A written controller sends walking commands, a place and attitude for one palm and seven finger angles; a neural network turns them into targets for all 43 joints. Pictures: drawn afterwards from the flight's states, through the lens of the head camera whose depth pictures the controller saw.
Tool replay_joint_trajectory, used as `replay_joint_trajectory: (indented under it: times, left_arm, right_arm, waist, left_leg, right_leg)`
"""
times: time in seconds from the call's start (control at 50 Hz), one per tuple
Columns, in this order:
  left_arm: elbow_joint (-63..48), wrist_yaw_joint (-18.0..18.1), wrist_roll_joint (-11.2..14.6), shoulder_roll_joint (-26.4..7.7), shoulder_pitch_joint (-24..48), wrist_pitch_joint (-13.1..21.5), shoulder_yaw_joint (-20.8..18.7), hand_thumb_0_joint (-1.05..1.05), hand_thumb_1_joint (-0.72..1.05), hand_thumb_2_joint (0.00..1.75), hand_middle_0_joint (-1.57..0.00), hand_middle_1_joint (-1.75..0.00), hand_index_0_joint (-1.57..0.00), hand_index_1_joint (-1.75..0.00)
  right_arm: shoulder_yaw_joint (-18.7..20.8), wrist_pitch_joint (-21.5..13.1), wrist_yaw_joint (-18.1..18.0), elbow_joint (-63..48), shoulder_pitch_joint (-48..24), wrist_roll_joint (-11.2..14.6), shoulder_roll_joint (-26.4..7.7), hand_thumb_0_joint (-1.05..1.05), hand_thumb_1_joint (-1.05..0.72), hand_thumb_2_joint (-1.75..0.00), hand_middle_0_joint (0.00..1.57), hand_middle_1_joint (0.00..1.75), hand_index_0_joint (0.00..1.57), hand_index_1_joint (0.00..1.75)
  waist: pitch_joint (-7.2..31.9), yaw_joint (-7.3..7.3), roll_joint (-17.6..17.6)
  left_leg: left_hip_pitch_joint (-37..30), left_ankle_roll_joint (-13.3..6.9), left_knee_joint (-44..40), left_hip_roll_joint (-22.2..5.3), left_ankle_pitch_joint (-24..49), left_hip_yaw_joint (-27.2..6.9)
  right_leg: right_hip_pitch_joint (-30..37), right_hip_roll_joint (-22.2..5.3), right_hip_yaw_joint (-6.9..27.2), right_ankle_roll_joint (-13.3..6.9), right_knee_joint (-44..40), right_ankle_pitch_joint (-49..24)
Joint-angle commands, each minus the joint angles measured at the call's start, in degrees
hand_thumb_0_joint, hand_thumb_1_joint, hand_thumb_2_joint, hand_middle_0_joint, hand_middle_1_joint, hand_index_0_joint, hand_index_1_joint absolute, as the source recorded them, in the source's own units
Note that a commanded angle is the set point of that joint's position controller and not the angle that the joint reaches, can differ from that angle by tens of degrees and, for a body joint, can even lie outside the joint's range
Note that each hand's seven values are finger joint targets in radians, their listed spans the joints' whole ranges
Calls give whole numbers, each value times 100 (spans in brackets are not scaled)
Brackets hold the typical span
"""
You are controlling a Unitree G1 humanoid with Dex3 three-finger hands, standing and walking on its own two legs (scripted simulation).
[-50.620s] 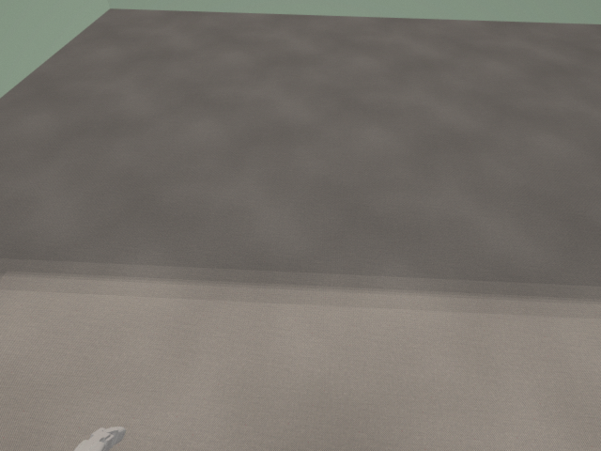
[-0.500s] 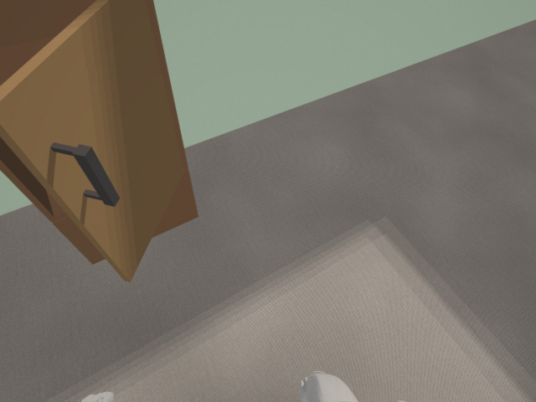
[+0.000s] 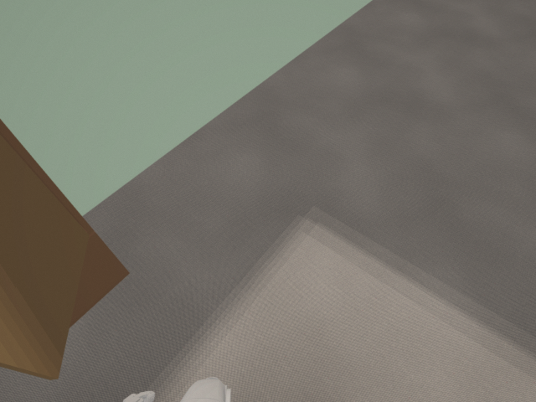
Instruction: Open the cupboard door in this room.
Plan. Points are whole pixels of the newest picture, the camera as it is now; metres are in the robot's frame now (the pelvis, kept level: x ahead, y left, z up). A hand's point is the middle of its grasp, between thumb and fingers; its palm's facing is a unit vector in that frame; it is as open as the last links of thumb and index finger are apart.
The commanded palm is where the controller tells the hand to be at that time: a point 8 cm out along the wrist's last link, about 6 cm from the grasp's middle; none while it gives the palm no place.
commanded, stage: walk to a spot facing it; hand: left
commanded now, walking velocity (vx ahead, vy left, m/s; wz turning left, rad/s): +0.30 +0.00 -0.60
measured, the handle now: out of the picture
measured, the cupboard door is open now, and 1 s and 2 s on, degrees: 46 46 46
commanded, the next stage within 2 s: turn to face it in 1.36 s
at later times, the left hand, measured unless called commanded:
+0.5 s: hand (191, 297) +0.32 +0.17 -0.17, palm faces -0.32 -0.94 -0.16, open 7.4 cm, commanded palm none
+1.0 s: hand (262, 234) +0.46 +0.04 -0.16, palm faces -0.42 -0.88 -0.24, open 7.2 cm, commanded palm none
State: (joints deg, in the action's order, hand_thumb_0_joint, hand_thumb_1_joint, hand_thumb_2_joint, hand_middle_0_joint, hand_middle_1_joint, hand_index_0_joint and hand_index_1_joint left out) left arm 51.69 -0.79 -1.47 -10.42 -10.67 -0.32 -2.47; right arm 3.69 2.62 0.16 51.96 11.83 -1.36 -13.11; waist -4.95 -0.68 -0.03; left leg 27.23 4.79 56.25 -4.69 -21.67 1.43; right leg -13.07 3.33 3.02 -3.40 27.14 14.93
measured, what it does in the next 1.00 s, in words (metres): walks ahead, turning right: left foot, then right foot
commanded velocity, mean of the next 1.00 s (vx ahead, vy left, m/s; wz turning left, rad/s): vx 0.34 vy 0.00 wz -0.43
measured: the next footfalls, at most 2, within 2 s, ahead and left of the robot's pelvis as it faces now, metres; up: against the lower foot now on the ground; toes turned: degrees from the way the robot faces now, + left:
left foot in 0.18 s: +0.11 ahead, +0.14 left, +0.00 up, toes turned -3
right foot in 0.64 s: +0.32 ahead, -0.14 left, +0.00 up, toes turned -29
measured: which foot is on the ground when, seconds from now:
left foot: up 0.00-0.16, down 0.18-0.64, up 0.66-1.00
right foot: down 0.00-0.16, up 0.18-0.62, down 0.64-1.00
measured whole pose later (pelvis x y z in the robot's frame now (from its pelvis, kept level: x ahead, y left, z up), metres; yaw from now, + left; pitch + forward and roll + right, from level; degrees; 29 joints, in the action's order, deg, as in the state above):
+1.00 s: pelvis +0.37 -0.13 +0.00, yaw -30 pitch +1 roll +1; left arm 59.6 0.2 -0.7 -10.0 -19.2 4.9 -2.7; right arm 2.8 -1.1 0.5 54.0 6.9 -1.1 -10.0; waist -3.1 1.1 0.8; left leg 37.1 3.0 55.8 -7.4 -10.5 1.4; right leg -3.1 6.0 -1.0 -7.5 19.1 17.1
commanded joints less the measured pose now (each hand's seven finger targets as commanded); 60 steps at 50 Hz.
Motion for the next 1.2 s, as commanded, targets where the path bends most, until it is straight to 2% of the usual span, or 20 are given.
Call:
replay_joint_trajectory:
  times: [0.0, 0.06, 0.12, 0.14, 0.16, 0.2, 0.26, 0.3, 0.48, 0.56, 0.6, 0.62, 0.64, 0.7, 0.78, 1.06, 1.1, 1.14, 1.16, 1.18]
  left_arm:
    - [-237, 45, 1, -1285, -440, 171, -453, 0, 90, 90, -20, -30, -20, -30]
    - [-209, 21, -13, -1254, -419, 191, -475, 0, 90, 90, -20, -30, -20, -30]
    - [-320, -15, 47, -919, 7, 192, -419, 0, 90, 90, -20, -30, -20, -30]
    - [-417, -77, 114, -516, -51, 195, -327, 0, 90, 90, -20, -30, -20, -30]
    - [-561, -96, 71, -544, 185, 271, -277, 0, 90, 90, -20, -30, -20, -30]
    - [-448, -189, -61, -700, 309, 276, -389, 0, 90, 90, -20, -30, -20, -30]
    - [-161, -294, -63, -472, -35, 163, -332, 0, 90, 90, -20, -30, -20, -30]
    - [-156, -290, -26, -306, 7, 100, -270, 0, 90, 90, -20, -30, -20, -30]
    - [-442, -338, -7, -89, 1298, 66, -91, 0, 90, 90, -20, -30, -20, -30]
    - [-158, -238, 14, -439, 180, 123, -208, 0, 90, 90, -20, -30, -20, -30]
    - [327, -167, -17, -892, -1424, 213, -373, 0, 90, 90, -20, -30, -20, -30]
    - [422, -79, -13, -1526, -1864, 260, -510, 0, 90, 90, -20, -30, -20, -30]
    - [384, -5, 137, -1866, -1782, 239, -544, 0, 90, 90, -20, -30, -20, -30]
    - [89, 99, 135, -1059, -426, 268, -302, 0, 90, 90, -20, -30, -20, -30]
    - [220, 91, 68, -762, -391, 497, -210, 0, 90, 90, -20, -30, -20, -30]
    - [960, 244, 68, -498, -1897, 594, -75, 0, 90, 90, -20, -30, -20, -30]
    - [973, 260, 65, -636, -1847, 615, -103, 0, 90, 90, -20, -30, -20, -30]
    - [999, 270, 85, -732, -1703, 643, -121, 0, 90, 90, -20, -30, -20, -30]
    - [937, 250, 122, -690, -1535, 662, -121, 0, 90, 90, -20, -30, -20, -30]
    - [814, 195, 228, -382, -1694, 671, -89, 0, 90, 90, -20, -30, -20, -30]
  right_arm:
    - [120, -298, -10, -658, -411, 19, -449, 0, -90, -90, 20, 30, 20, 30]
    - [102, -424, -20, -672, -331, 51, -377, 0, -90, -90, 20, 30, 20, 30]
    - [126, -580, -151, -275, 865, 43, -635, 0, -90, -90, 20, 30, 20, 30]
    - [259, -626, -202, -105, 1552, -68, -1258, 0, -90, -90, 20, 30, 20, 30]
    - [257, -601, -227, -129, 1961, -71, -1443, 0, -90, -90, 20, 30, 20, 30]
    - [96, -594, -210, -303, 1376, -108, -979, 0, -90, -90, 20, 30, 20, 30]
    - [-84, -674, -235, -289, 946, -32, -536, 0, -90, -90, 20, 30, 20, 30]
    - [-121, -722, -255, -111, 1310, -22, -450, 0, -90, -90, 20, 30, 20, 30]
    - [-184, -686, -265, 392, 2059, -74, -363, 0, -90, -90, 20, 30, 20, 30]
    - [-62, -656, -252, 405, 1693, -38, -798, 0, -90, -90, 20, 30, 20, 30]
    - [-64, -667, -177, 236, 1144, 67, -860, 0, -90, -90, 20, 30, 20, 30]
    - [-125, -663, -138, 122, 1394, 194, -370, 0, -90, -90, 20, 30, 20, 30]
    - [-103, -639, -150, -53, 1132, 190, -336, 0, -90, -90, 20, 30, 20, 30]
    - [-33, -523, -114, 97, 795, 60, -246, 0, -90, -90, 20, 30, 20, 30]
    - [-50, -372, -76, 368, 1292, -14, 60, 0, -90, -90, 20, 30, 20, 30]
    - [-82, -520, 90, -242, -1292, 61, 70, 0, -90, -90, 20, 30, 20, 30]
    - [-79, -567, 57, -152, -1080, 47, 61, 0, -90, -90, 20, 30, 20, 30]
    - [-11, -608, -52, 239, 70, 3, -140, 0, -90, -90, 20, 30, 20, 30]
    - [91, -624, -92, 486, 1012, -31, -460, 0, -90, -90, 20, 30, 20, 30]
    - [238, -657, -145, 614, 1768, -157, -1039, 0, -90, -90, 20, 30, 20, 30]
  waist:
    - [279, 314, -772]
    - [294, 253, -785]
    - [604, -403, -81]
    - [941, -682, 1691]
    - [985, -766, 1953]
    - [276, -448, 656]
    - [110, -20, 867]
    - [234, -38, 824]
    - [-256, -272, 864]
    - [515, 367, 940]
    - [1247, 1214, 513]
    - [1859, 1237, -952]
    - [1945, 1081, -1366]
    - [181, 272, -90]
    - [382, -195, -186]
    - [-38, 345, -624]
    - [115, 164, -666]
    - [679, -409, -598]
    - [1168, -821, -390]
    - [2001, -960, 795]
  left_leg:
    - [418, -70, -718, 128, -118, -43]
    - [-211, -148, -1549, 301, -185, -11]
    - [-2888, -260, -3290, 122, 318, -128]
    - [-3924, -688, -4011, -1418, -1001, -2065]
    - [-3862, -1182, -4386, -2484, -964, -3224]
    - [-2811, -1239, -4546, -2117, -208, -2532]
    - [-2533, -680, -4178, -1406, 2127, -515]
    - [-2769, -593, -3967, -1242, 3562, 95]
    - [-2954, -707, -4027, -1220, 4612, 1099]
    - [-3087, -764, -2588, -1514, 6924, 1291]
    - [-1682, -495, -451, -1125, 5572, 1485]
    - [273, -225, 1624, -146, 81, 1339]
    - [1197, -243, 3004, 190, -1385, 492]
    - [801, -291, 2374, -517, 250, -207]
    - [301, -221, 1178, -440, 588, -92]
    - [1001, -375, -1334, 208, 1048, 475]
    - [212, -547, -1780, 587, 791, 766]
    - [-1476, -805, -2439, 795, 1206, 793]
    - [-3154, -1033, -2506, 226, 1883, 185]
    - [-4567, -1854, -2587, -1634, 2666, -2160]
  right_leg:
    - [445, -1505, 1994, -922, -1358, 970]
    - [196, -1419, 2114, -891, -1123, 746]
    - [-1509, -674, 1445, -362, -5, 816]
    - [-2671, 171, 490, -1, 1800, 1422]
    - [-3178, 33, -60, 161, 3249, 1877]
    - [-3151, -488, 41, 241, 4210, 1015]
    - [-2968, -753, -264, 348, 4558, 126]
    - [-3052, -657, -410, 354, 4600, -50]
    - [-2698, -540, -1183, 155, 2058, -580]
    - [-788, -70, -1345, -289, 1342, 36]
    - [1833, -253, -1005, -565, 671, -507]
    - [3379, -2011, 1709, -1237, 121, -625]
    - [3323, -2752, 3469, -1513, -792, -817]
    - [303, -2221, 1807, -980, -1405, -32]
    - [-91, -1539, 617, -716, -1383, -1743]
    - [1923, -1388, 659, -405, -920, -5106]
    - [1888, -1390, 542, -393, -449, -6338]
    - [1353, -1182, 370, -141, 801, -6765]
    - [160, -1008, 307, -42, 1946, -5408]
    - [-1383, -281, -176, 137, 4140, -1803]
